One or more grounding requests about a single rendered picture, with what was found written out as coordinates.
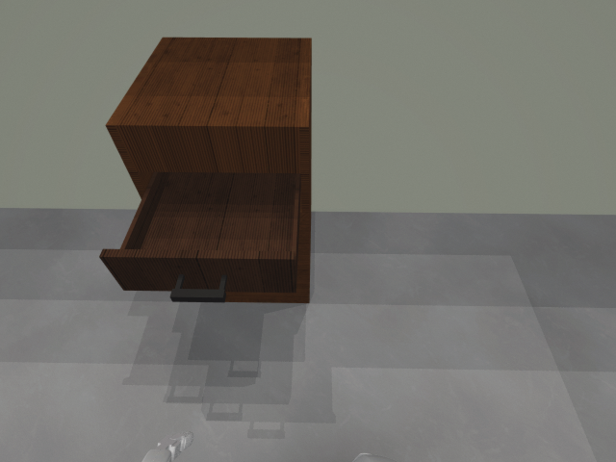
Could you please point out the handle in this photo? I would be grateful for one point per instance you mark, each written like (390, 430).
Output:
(198, 295)

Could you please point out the drawer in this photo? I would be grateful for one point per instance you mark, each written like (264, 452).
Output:
(208, 224)

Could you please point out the cabinet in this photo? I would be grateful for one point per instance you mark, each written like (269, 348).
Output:
(237, 105)

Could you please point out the robot left hand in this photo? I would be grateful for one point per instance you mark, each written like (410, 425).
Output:
(170, 447)

